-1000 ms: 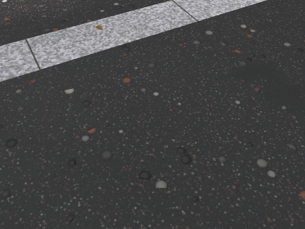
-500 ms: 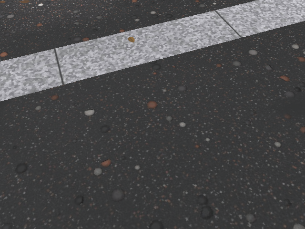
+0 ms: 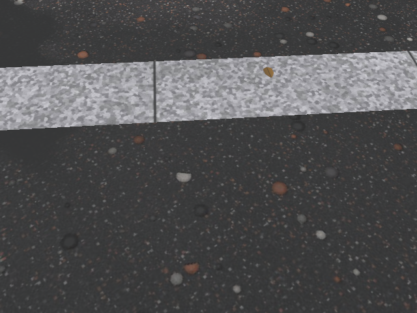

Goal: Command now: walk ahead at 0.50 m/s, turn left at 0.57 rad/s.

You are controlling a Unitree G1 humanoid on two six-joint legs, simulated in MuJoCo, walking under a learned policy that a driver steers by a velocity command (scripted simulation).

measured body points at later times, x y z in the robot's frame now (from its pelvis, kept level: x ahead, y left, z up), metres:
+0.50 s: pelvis +0.28 -0.04 +0.00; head +0.30 -0.05 +0.45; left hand +0.31 +0.25 -0.10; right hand +0.47 -0.28 -0.10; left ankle +0.21 +0.08 -0.65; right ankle +0.33 -0.14 -0.74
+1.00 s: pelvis +0.50 +0.10 +0.01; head +0.52 +0.13 +0.45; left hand +0.48 +0.40 -0.12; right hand +0.71 -0.11 -0.09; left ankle +0.49 +0.19 -0.74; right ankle +0.55 -0.06 -0.65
